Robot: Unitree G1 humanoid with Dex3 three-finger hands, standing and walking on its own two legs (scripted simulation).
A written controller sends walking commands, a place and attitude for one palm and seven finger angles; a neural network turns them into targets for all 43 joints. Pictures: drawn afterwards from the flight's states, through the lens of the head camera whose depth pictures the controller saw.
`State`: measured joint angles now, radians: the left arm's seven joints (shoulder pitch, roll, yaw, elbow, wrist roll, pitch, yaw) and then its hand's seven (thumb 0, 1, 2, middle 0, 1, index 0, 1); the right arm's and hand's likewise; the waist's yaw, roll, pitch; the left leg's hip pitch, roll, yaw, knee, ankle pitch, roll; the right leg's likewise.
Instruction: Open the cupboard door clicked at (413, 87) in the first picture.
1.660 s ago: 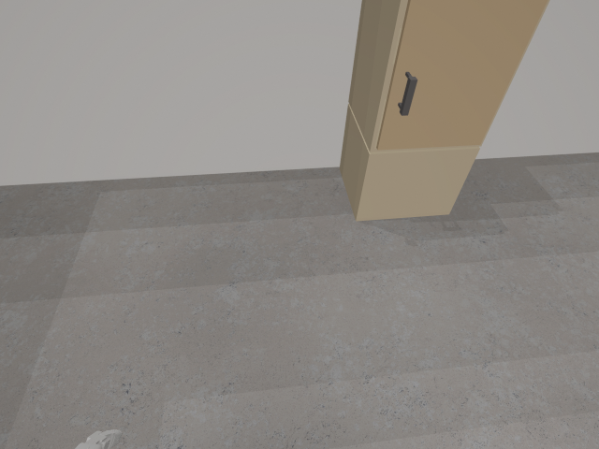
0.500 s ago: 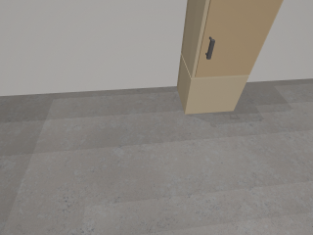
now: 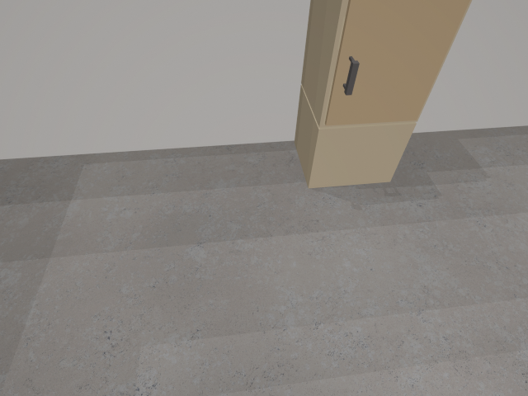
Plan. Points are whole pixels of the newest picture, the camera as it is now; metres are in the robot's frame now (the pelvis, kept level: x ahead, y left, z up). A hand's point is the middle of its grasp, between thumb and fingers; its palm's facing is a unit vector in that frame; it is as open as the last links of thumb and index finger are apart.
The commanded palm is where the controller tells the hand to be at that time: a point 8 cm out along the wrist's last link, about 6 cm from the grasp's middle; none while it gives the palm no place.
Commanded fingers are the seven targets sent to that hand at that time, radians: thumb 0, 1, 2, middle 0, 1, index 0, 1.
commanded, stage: walk to a spot facing it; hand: left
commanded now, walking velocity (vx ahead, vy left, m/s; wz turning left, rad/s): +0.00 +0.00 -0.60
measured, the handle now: (349, 75) +1.22 -0.24 -0.11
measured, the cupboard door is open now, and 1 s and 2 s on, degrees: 0 0 0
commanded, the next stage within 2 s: none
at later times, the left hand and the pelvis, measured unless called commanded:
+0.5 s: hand out of the picture +0.04 +0.15 -0.17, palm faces -0.19 -0.95 -0.26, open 7.4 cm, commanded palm none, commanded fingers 0.00 0.90 0.90 -0.20 -0.30 -0.20 -0.30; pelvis -0.03 -0.04 -0.01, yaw -15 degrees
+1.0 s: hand (164, 391) +0.16 +0.19 -0.17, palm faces -0.46 -0.87 -0.20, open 7.4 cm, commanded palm none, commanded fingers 0.00 0.90 0.90 -0.20 -0.30 -0.20 -0.30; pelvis -0.01 +0.03 +0.00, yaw -32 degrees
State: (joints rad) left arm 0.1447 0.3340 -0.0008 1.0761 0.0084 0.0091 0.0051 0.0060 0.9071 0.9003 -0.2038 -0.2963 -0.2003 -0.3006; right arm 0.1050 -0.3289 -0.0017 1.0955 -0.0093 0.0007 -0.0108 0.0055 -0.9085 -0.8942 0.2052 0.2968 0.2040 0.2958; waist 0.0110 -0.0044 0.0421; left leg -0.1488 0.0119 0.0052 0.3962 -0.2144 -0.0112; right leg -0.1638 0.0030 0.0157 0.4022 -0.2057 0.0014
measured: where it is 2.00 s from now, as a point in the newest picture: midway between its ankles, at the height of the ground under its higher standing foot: outside the picture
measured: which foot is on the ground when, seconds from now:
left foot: down 0.00-0.30, up 0.32-0.82, down 0.84-1.00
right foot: down 0.00-0.82, up 0.84-1.00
